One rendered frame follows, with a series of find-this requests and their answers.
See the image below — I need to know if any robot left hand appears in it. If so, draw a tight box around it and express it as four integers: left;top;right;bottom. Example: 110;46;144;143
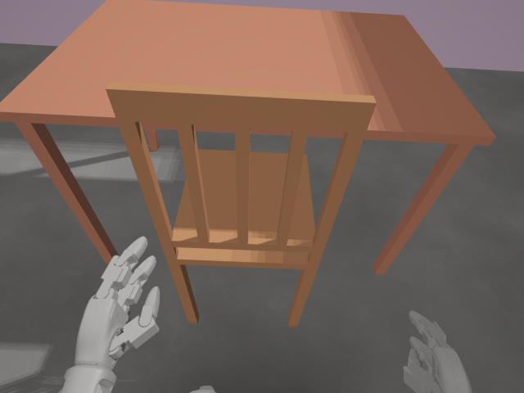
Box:
75;237;160;371

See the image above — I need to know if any robot right hand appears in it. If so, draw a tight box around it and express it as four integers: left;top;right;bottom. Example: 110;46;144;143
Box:
404;310;472;393

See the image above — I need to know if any table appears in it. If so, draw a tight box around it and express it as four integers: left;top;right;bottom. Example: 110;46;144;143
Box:
0;0;496;275

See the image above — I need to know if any left robot forearm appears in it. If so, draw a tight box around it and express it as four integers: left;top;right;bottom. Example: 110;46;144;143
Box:
58;364;116;393

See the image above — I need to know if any chair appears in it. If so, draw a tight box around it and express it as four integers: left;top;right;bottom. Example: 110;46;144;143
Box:
106;82;377;328

